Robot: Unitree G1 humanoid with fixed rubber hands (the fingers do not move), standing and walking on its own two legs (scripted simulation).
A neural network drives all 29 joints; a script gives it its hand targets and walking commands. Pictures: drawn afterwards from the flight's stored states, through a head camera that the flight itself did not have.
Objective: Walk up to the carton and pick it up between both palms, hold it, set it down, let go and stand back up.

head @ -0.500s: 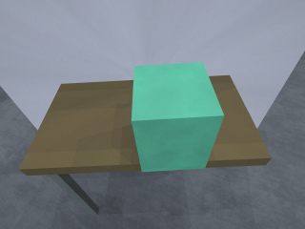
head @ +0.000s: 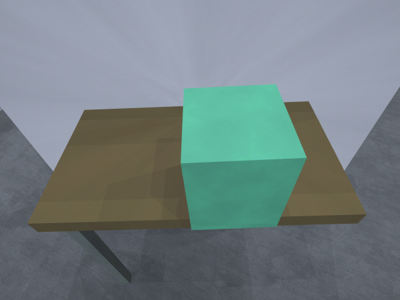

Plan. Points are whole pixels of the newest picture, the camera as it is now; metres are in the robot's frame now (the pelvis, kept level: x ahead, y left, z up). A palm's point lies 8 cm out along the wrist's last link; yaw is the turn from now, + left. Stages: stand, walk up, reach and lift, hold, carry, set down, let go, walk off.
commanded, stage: walk up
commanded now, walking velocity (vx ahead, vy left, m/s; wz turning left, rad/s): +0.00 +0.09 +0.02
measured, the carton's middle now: (231, 160) +0.40 -0.04 +0.05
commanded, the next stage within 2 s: none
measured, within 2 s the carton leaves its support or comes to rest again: neither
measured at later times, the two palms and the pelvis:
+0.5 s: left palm out of the picture -0.03 +0.22 -0.14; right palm out of the picture -0.03 -0.23 -0.15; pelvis +0.00 +0.00 +0.00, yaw +1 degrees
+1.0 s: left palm out of the picture -0.03 +0.21 -0.14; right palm out of the picture -0.03 -0.22 -0.15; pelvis +0.00 -0.01 +0.00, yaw +1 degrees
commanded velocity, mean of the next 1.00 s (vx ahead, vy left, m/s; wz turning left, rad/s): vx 0.03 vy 0.08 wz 0.01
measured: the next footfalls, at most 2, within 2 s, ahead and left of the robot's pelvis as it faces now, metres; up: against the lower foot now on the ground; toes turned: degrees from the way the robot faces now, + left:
left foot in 1.98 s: +0.08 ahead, +0.18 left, +0.00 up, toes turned +8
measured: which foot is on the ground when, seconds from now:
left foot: down 0.00-1.00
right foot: down 0.00-1.00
